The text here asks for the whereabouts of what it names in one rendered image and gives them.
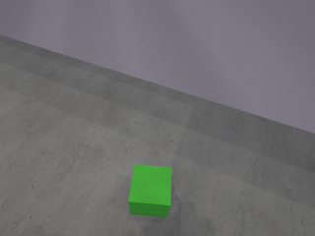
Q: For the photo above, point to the carton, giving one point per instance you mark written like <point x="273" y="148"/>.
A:
<point x="150" y="191"/>

